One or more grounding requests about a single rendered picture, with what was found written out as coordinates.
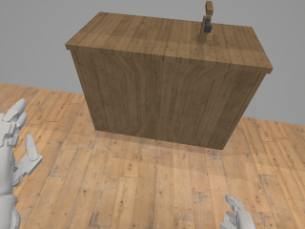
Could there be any left robot hand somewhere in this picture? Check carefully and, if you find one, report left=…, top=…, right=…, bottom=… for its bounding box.
left=0, top=98, right=43, bottom=196

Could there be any left robot forearm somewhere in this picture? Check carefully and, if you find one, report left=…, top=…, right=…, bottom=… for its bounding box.
left=0, top=194, right=21, bottom=229

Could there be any counter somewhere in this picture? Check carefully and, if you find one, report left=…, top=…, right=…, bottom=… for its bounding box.
left=65, top=1, right=273, bottom=151

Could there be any right robot hand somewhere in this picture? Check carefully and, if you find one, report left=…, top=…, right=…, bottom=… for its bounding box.
left=220, top=194, right=256, bottom=229

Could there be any tap lever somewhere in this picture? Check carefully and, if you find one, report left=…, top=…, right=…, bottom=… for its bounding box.
left=204, top=18, right=213, bottom=33

